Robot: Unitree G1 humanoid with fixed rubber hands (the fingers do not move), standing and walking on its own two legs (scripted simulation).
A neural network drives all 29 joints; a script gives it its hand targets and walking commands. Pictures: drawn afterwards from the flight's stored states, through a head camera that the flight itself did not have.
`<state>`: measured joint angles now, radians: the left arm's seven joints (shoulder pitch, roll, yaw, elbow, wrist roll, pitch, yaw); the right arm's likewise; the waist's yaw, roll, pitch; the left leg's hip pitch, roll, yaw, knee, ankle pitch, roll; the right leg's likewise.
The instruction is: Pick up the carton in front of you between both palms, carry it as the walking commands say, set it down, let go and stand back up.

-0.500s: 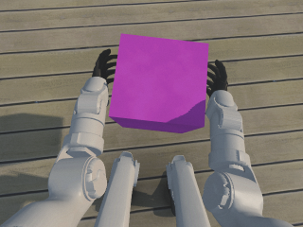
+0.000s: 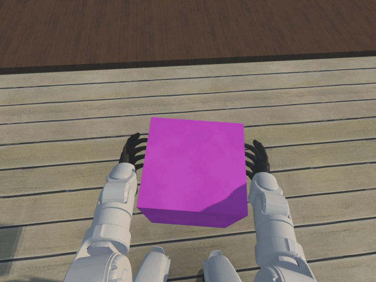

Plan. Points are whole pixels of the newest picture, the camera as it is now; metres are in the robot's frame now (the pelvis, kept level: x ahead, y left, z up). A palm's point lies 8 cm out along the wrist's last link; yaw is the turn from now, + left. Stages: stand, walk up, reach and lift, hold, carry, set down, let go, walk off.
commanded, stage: reach and lift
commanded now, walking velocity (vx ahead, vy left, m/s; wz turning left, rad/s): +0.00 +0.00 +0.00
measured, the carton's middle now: (192, 178) +0.37 +0.00 -0.10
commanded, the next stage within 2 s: hold in 1.52 s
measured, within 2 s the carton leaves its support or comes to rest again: neither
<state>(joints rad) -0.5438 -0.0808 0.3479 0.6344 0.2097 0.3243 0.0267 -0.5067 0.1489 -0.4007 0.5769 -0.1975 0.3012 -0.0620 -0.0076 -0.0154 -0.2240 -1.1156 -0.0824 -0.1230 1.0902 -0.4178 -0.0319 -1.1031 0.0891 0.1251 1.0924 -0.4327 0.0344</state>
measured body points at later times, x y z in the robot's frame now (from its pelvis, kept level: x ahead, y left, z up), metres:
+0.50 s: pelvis +0.04 +0.00 +0.09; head +0.01 +0.00 +0.54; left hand +0.34 +0.15 +0.10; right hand +0.34 -0.15 +0.11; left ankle +0.05 +0.13 -0.65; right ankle +0.04 -0.13 -0.65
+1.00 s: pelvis +0.02 +0.00 +0.09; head +0.00 +0.00 +0.54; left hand +0.33 +0.15 +0.12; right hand +0.34 -0.15 +0.12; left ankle +0.05 +0.13 -0.65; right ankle +0.04 -0.13 -0.65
